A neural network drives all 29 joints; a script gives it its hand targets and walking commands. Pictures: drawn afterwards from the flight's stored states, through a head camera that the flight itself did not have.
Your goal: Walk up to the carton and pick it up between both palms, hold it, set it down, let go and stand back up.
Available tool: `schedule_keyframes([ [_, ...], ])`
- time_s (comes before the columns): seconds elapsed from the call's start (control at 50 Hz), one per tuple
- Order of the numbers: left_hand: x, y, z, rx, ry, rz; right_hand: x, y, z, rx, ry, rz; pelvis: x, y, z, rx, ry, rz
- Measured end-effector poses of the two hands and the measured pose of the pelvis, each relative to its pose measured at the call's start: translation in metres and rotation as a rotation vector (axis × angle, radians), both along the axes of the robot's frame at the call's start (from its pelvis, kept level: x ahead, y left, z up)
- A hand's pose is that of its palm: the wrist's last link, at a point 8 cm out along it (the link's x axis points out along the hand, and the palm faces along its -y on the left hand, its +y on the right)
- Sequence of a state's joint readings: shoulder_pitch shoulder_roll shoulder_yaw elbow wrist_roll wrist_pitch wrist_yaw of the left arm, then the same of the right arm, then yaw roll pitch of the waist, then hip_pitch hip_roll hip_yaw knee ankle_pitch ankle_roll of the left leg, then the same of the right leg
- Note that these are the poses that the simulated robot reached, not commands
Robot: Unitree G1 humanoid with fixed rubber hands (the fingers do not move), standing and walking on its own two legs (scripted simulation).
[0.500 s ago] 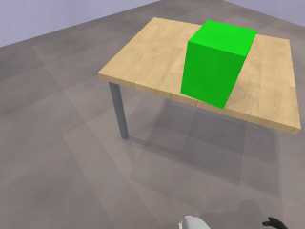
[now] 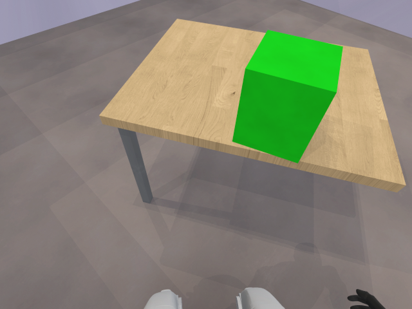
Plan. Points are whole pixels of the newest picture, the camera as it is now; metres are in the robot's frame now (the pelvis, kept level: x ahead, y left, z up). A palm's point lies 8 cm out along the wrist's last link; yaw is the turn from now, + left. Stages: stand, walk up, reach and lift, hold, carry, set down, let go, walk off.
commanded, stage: walk up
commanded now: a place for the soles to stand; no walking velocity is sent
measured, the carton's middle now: (283, 97) +0.64 -0.19 +0.03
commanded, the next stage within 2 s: none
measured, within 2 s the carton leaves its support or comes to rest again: neither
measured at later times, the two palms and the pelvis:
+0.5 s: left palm (71, 304) +0.15 +0.29 -0.11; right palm out of the picture +0.09 -0.34 -0.10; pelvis +0.04 -0.01 -0.01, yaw -8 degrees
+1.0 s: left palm (79, 294) +0.17 +0.28 -0.11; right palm out of the picture +0.05 -0.35 -0.09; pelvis +0.04 -0.01 -0.01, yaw -14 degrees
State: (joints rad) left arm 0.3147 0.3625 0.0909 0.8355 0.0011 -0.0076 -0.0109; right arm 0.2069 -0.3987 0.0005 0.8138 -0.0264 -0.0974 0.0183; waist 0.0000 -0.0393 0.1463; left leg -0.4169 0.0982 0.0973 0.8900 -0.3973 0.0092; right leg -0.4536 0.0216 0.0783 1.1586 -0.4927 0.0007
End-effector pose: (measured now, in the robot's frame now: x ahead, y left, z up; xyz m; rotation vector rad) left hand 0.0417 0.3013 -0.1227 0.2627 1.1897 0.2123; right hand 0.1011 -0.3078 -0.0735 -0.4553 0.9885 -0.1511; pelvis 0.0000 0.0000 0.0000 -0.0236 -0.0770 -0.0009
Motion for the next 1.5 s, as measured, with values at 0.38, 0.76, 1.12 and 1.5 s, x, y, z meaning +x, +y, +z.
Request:
schedule_keyframes([
  [0.38, 0.112, -0.022, 0.027, 0.105, -0.086, -0.139, 0.000, -0.041, -0.024, 0.036, 0.071, -0.145, 0.046, -0.023, -0.001, 0.046, 0.030, -0.127],
  [0.76, 0.145, -0.029, 0.006, 0.025, -0.092, -0.236, -0.048, -0.033, -0.015, -0.013, 0.053, -0.275, 0.039, -0.008, -0.007, 0.032, 0.012, -0.231],
  [1.12, 0.149, -0.017, 0.007, 0.046, -0.081, -0.252, -0.062, -0.019, -0.020, 0.000, 0.088, -0.315, 0.044, 0.003, -0.006, 0.019, 0.009, -0.256],
  [1.5, 0.167, -0.023, 0.006, 0.052, -0.050, -0.285, -0.057, -0.022, -0.020, 0.005, 0.093, -0.351, 0.061, -0.002, -0.004, 0.015, 0.032, -0.296],
])
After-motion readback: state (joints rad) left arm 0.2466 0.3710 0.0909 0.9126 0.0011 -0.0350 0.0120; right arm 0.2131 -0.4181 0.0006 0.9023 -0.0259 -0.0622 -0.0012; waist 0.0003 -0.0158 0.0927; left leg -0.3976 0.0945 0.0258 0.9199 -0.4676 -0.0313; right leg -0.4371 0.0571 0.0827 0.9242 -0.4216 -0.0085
